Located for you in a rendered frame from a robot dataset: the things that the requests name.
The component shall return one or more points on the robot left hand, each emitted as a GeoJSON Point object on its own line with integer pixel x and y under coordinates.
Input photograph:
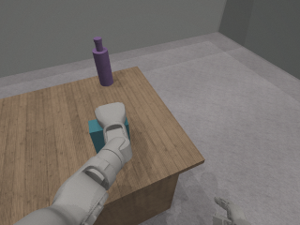
{"type": "Point", "coordinates": [109, 113]}

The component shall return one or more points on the robot left forearm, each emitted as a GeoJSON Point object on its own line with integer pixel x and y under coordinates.
{"type": "Point", "coordinates": [106, 164]}

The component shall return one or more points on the sponge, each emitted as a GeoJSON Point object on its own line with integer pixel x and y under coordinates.
{"type": "Point", "coordinates": [96, 133]}

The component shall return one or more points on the robot left upper arm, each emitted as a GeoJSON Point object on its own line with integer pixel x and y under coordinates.
{"type": "Point", "coordinates": [79, 203]}

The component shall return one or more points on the table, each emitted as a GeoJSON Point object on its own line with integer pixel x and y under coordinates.
{"type": "Point", "coordinates": [44, 139]}

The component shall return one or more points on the robot right hand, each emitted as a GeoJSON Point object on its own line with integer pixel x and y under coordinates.
{"type": "Point", "coordinates": [234, 212]}

